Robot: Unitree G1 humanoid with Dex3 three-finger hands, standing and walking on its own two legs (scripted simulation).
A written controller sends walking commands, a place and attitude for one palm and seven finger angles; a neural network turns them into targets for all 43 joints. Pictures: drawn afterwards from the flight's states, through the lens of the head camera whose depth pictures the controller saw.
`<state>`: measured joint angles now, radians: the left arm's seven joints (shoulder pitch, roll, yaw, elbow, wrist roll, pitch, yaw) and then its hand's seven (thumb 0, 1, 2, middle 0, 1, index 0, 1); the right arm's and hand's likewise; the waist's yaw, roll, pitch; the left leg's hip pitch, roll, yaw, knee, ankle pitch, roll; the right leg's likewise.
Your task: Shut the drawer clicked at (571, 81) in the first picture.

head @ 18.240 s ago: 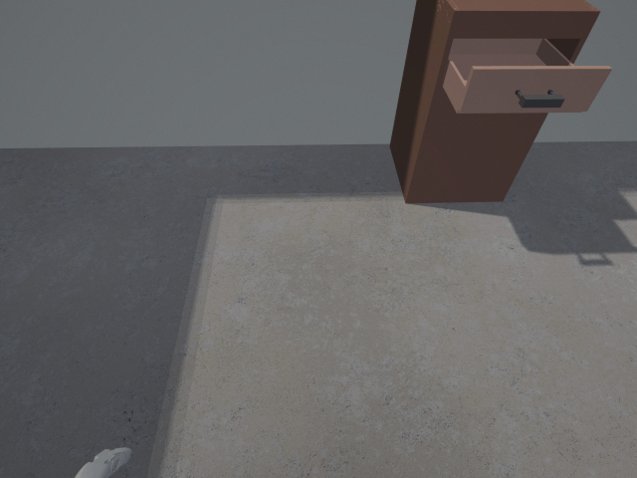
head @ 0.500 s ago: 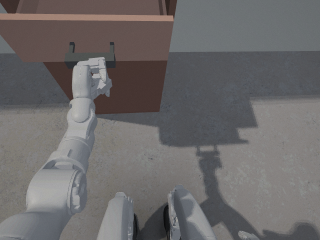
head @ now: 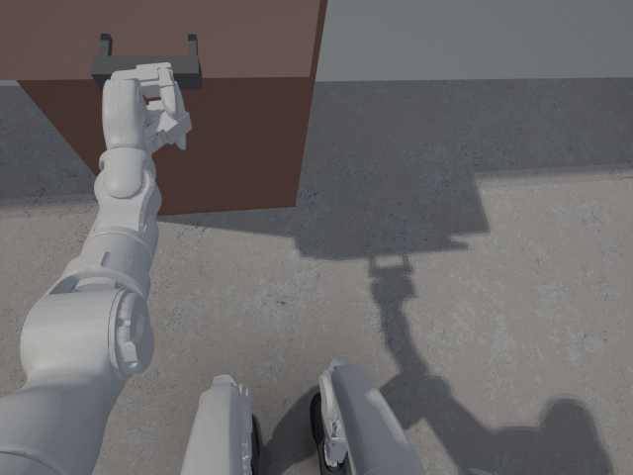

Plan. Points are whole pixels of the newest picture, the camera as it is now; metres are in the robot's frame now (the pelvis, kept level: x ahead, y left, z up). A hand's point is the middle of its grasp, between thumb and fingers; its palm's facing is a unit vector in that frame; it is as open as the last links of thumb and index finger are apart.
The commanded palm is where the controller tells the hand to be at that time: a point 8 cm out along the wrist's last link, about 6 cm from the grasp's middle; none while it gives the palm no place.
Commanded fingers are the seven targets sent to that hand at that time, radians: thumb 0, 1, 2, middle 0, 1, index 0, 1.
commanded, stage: push the drawer shut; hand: left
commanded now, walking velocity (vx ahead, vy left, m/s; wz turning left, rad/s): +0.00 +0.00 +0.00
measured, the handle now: (149, 58) +0.62 +0.14 +0.04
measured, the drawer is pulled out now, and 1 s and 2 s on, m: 0.06 0.00 0.00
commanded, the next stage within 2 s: pull the fist back off the drawer in 0.80 s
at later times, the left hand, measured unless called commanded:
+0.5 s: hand (185, 77) +0.59 +0.10 +0.04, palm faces +0.01 -1.00 -0.04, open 3.3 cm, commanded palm +0.60 +0.12 +0.04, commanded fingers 0.00 0.90 0.90 -1.40 -1.60 -1.40 -1.60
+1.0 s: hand (181, 69) +0.60 +0.10 +0.04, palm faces +0.01 -1.00 -0.05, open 3.2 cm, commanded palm +0.63 +0.10 +0.04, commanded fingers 0.00 0.90 0.90 -1.40 -1.60 -1.40 -1.60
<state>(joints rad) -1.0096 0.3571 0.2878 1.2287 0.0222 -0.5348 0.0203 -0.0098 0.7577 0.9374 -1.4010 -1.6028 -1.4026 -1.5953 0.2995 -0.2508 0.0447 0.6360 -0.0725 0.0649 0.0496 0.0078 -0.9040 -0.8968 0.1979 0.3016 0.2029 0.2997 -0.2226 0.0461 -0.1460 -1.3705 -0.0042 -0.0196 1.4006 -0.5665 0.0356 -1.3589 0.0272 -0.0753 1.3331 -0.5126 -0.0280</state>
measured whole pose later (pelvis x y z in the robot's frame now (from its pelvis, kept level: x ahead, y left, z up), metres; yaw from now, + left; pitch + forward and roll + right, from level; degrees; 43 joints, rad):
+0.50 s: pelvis -0.01 +0.00 -0.01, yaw -1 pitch +34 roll -5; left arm -1.24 0.49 0.32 1.35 0.07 -0.45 0.04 0.05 0.79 0.96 -1.40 -1.60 -1.40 -1.60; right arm 0.35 -0.25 0.07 0.64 -0.09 0.06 0.06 0.01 -0.90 -0.90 0.20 0.30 0.20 0.30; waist -0.30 0.06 -0.13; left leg -1.48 0.00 -0.04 1.45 -0.57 0.04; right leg -1.45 0.03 -0.10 1.36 -0.50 -0.03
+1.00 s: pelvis -0.03 +0.00 -0.03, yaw -2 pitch +36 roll -7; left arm -1.39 0.60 0.29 1.41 0.12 -0.36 0.05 0.04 0.70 1.03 -1.40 -1.60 -1.40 -1.60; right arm 0.37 -0.25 0.11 0.65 -0.10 0.02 0.05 0.00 -0.90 -0.90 0.20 0.30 0.20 0.30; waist -0.36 0.06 -0.12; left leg -1.58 0.00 -0.06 1.48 -0.53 0.04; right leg -1.54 0.03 -0.12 1.37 -0.46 -0.03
